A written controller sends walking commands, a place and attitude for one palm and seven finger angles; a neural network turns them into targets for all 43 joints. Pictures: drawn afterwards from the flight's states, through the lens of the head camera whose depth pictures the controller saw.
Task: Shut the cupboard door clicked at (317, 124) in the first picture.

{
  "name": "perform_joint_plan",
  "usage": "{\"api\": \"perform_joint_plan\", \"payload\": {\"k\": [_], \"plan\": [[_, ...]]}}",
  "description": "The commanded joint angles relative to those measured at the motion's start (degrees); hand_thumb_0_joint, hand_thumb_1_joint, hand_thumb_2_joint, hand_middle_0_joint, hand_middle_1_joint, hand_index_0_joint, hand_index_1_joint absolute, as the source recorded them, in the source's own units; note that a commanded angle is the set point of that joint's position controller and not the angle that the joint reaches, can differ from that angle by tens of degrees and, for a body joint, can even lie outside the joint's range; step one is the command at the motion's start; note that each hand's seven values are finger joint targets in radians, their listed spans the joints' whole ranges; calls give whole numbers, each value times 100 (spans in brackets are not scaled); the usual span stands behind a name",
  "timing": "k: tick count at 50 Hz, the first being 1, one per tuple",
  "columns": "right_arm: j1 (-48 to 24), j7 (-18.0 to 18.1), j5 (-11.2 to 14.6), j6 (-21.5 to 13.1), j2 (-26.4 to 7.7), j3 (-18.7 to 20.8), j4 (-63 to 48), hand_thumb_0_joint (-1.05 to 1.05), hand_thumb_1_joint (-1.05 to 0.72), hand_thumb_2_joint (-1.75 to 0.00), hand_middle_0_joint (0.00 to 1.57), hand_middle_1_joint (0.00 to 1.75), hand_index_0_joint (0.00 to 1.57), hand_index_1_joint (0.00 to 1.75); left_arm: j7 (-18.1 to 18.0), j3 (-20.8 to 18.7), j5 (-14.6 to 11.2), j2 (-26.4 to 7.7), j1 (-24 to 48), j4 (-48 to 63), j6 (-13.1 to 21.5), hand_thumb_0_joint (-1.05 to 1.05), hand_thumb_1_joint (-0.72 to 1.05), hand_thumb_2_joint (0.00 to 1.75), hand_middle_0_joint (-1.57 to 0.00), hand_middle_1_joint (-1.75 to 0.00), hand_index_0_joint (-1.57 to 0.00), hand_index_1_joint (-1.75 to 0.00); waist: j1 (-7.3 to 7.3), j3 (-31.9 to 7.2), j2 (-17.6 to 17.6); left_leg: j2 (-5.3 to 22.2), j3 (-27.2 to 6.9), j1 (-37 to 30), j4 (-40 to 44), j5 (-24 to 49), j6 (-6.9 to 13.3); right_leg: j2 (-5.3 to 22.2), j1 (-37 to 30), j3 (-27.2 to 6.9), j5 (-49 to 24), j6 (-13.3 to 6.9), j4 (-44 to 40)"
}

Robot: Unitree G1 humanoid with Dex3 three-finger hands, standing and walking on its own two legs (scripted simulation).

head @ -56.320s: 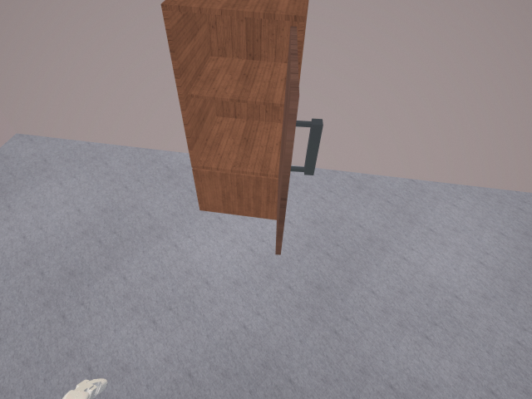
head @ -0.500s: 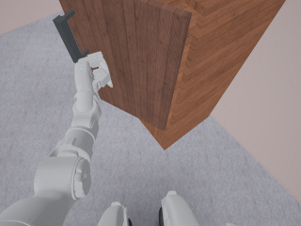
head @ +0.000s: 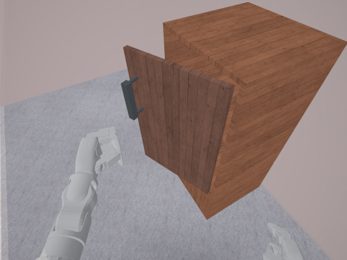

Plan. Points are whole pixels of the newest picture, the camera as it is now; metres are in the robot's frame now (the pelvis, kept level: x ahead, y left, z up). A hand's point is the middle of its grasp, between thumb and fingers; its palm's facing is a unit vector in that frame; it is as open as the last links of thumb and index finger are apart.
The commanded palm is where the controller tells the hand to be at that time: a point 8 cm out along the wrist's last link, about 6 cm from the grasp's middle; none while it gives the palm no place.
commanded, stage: draw the hand back to the body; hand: left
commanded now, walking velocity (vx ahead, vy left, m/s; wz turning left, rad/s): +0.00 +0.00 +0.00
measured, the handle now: (134, 98) +0.65 +0.17 -0.01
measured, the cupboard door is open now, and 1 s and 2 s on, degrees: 24 24 24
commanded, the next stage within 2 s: step back with the hand held close in 1.00 s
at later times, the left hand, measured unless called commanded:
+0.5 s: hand (25, 178) +0.23 +0.26 +0.16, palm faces +0.39 -0.85 -0.35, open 5.1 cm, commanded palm +0.18 +0.30 +0.18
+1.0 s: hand out of the picture +0.19 +0.27 +0.19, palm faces +0.47 -0.79 -0.38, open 7.4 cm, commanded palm +0.14 +0.31 +0.20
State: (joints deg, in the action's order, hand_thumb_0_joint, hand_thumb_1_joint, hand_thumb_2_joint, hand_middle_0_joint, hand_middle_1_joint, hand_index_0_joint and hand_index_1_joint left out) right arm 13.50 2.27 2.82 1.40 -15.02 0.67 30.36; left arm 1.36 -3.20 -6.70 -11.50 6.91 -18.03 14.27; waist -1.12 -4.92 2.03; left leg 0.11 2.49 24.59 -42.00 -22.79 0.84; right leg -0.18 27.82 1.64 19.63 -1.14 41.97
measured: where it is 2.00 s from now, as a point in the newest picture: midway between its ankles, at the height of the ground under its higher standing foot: outside the picture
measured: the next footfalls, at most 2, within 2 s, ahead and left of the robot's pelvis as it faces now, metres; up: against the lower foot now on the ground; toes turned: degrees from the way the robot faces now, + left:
none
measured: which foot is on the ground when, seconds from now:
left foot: down 0.00-1.00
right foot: down 0.00-1.00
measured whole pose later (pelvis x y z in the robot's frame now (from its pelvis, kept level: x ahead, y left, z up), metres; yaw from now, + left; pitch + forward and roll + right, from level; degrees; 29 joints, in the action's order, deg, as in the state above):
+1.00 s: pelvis +0.01 +0.01 +0.03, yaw +1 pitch -5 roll +0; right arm 12.8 4.5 0.5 -6.5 -13.1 -0.8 36.4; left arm -6.5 -18.4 -3.6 -19.1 -26.4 22.2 4.3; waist 3.5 -0.2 4.0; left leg -0.8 1.2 4.0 -24.9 -16.2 1.5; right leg 0.2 6.3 2.7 13.1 -0.4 24.2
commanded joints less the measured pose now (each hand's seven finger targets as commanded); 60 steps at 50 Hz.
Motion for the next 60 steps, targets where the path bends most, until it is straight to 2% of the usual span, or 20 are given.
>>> {"api": "perform_joint_plan", "payload": {"k": [1, 9, 13, 18, 19, 21, 24, 25, 31, 33, 35, 37, 40, 44, 47, 51, 56, 57, 58, 60], "plan": [[-603, 238, 29, -124, -405, 70, -888, 0, -90, -90, 20, 30, 20, 30, -413, -489, 134, -1185, 1033, 2229, -122, 0, 90, 90, -102, -120, -102, -120, 109, -813, -397, -28, -105, -512, 1156, 1136, 114, 153, -1620, -236, -1173, 21, -1173], [-762, 298, -69, -369, -349, -91, -793, 0, -90, -90, 20, 30, 20, 30, -613, -418, 265, -1060, -134, 3489, -641, 0, 90, 90, -81, -96, -81, -96, 165, -406, 270, 83, -293, -1519, 1770, 2067, 33, 73, -2036, 27, -1715, -50, -1639], [-787, 237, -144, -477, -331, -123, -747, 0, -90, -90, 20, 30, 20, 30, -660, -598, 297, -1090, -897, 3980, -762, 0, 90, 90, -69, -84, -69, -84, 224, -287, 169, 147, -350, -1746, 1958, 2595, -33, 62, -2230, 109, -1939, -25, -1763], [-866, 220, -203, -518, -325, -101, -699, 0, -90, -90, 20, 30, 20, 30, -709, -1283, 283, -1485, -1494, 4369, -823, 0, 90, 90, -56, -69, -56, -69, 334, -189, -188, 123, -328, -1705, 2082, 2552, -36, 65, -2486, 122, -1982, -6, -1890], [-890, 220, -201, -528, -345, -92, -675, 0, -90, -90, 20, 30, 20, 30, -719, -1466, 284, -1653, -1660, 4447, -827, 0, 90, 90, -53, -66, -53, -66, 365, -157, -67, 124, -317, -1691, 2096, 2550, -39, 64, -2543, 103, -1960, -12, -1928], [-917, 214, -206, -557, -291, -103, -649, 0, -90, -90, 20, 30, 20, 30, -739, -1649, 268, -1711, -1772, 4676, -797, 0, 90, 90, -47, -60, -47, -60, 390, -181, 164, 104, -320, -1705, 2121, 2492, -60, 84, -2578, 101, -1909, -16, -1938], [-946, 201, -219, -663, -304, -73, -598, 0, -90, -90, 20, 30, 20, 30, -769, -1967, 248, -1893, -2200, 4990, -764, 0, 90, 90, -39, -51, -39, -51, 442, -178, 217, 96, -288, -1704, 2084, 2644, -47, 86, -2660, 95, -2041, -1, -1977], [-937, 189, -212, -686, -280, -70, -595, 0, -90, -90, 20, 30, 20, 30, -774, -1983, 242, -1849, -2304, 5134, -750, 0, 90, 90, -36, -48, -36, -48, 443, -219, 420, 98, -286, -1732, 2089, 2691, -64, 99, -2680, 89, -2035, -1, -1960], [-923, 172, -188, -857, -320, 10, -502, 0, -90, -90, 20, 30, 20, 30, -847, -2527, 212, -2086, -2950, 5303, -685, 0, 90, 90, -20, -30, -20, -30, 490, 147, 199, 122, -293, -1576, 2154, 2384, -87, 60, -2498, 109, -1765, 12, -2022], [-880, 170, -186, -853, -355, 17, -428, 0, -90, -90, 20, 30, 20, 30, -816, -2187, 235, -1717, -2900, 4930, -719, 0, 90, 90, -20, -30, -20, -30, 392, 584, -32, 129, -292, -1440, 2231, 1995, -64, 56, -2211, 125, -1423, 28, -2096], [-870, 187, -170, -866, -410, 48, -403, 0, -90, -90, 20, 30, 20, 30, -805, -2082, 227, -1634, -2758, 4734, -718, 0, 90, 90, -20, -30, -20, -30, 346, 756, -198, 123, -281, -1423, 2279, 1661, -10, 79, -2068, 94, -1132, 45, -2185], [-865, 216, -170, -879, -435, 72, -382, 0, -90, -90, 20, 30, 20, 30, -832, -2097, 263, -1686, -2579, 4762, -682, 0, 90, 90, -20, -30, -20, -30, 349, 666, -112, 102, -295, -1458, 2288, 1476, 20, 79, -2043, 88, -967, 41, -2170], [-907, 251, -188, -949, -418, 76, -404, 0, -90, -90, 20, 30, 20, 30, -868, -2212, 271, -1860, -2486, 5014, -609, 0, 90, 90, -20, -30, -20, -30, 427, 220, 29, 59, -281, -1576, 2278, 1427, 63, 114, -2283, 29, -937, 39, -2152], [-942, 271, -211, -1094, -390, 39, -371, 0, -90, -90, 20, 30, 20, 30, -940, -2415, 315, -2140, -2510, 5487, -539, 0, 90, 90, -20, -30, -20, -30, 497, -98, 570, 32, -298, -1644, 2231, 1693, 18, 98, -2551, 16, -1243, 0, -2082], [-954, 267, -218, -1152, -317, 10, -362, 0, -90, -90, 20, 30, 20, 30, -946, -2367, 309, -2020, -2711, 5446, -541, 0, 90, 90, -20, -30, -20, -30, 495, 150, 498, 37, -279, -1568, 2219, 1850, -17, 86, -2482, 42, -1395, -6, -2069], [-930, 245, -195, -1085, -318, 28, -334, 0, -90, -90, 20, 30, 20, 30, -877, -2391, 256, -1907, -2875, 4939, -592, 0, 90, 90, -20, -30, -20, -30, 479, 626, 88, 71, -227, -1415, 2258, 1768, -11, 65, -2289, 24, -1285, 9, -2174], [-905, 213, -173, -1001, -352, 68, -348, 0, -90, -90, 20, 30, 20, 30, -796, -2244, 235, -1751, -2804, 4781, -585, 0, 90, 90, -20, -30, -20, -30, 438, 596, 68, 91, -191, -1499, 2286, 1594, 25, 81, -2202, -2, -1064, 41, -2239], [-890, 194, -163, -899, -554, 143, -525, 0, -90, -90, 20, 30, 20, 30, -850, -2808, 300, -2365, -2167, 5180, -330, 0, 90, 90, -20, -30, -20, -30, 233, 614, 67, 184, -302, -1078, 1976, 1101, 156, 404, -1851, -660, -1085, 3, -2538], [-838, 201, -198, -833, -499, 140, -416, 0, -90, -90, 20, 30, 20, 30, -836, -2582, 285, -2056, -2757, 4730, -289, 0, 90, 90, -20, -30, -20, -30, 195, 510, -257, 135, -368, -1166, 1786, 1046, 168, 585, -1706, -757, -940, -56, -2666], [-878, 168, -228, -746, -470, 158, -425, 0, -90, -90, 20, 30, 20, 30, -826, -2442, 343, -1968, -2963, 4820, -219, 0, 90, 90, -20, -30, -20, -30, 180, 369, -372, 108, -368, -1218, 1609, 1190, 145, 739, -1612, -839, -1033, -117, -2693]]}}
